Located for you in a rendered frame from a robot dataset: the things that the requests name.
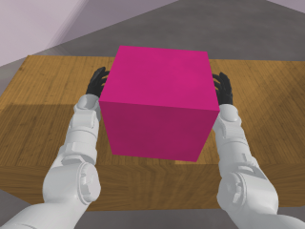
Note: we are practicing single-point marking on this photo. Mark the robot left hand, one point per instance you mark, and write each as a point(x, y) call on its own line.
point(96, 81)

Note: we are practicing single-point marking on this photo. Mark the robot right hand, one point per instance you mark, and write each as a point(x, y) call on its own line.
point(224, 93)

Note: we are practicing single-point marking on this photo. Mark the left robot upper arm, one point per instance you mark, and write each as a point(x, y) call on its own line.
point(68, 191)

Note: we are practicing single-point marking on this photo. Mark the right robot forearm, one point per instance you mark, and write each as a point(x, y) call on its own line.
point(232, 146)

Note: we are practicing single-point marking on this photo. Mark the pedestal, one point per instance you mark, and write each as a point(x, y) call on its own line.
point(37, 106)

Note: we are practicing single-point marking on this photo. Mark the right robot upper arm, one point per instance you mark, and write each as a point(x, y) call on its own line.
point(252, 203)

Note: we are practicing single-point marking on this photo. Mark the left robot forearm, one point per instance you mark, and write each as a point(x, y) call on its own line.
point(82, 134)

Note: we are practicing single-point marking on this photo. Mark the carton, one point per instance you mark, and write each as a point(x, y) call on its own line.
point(159, 103)

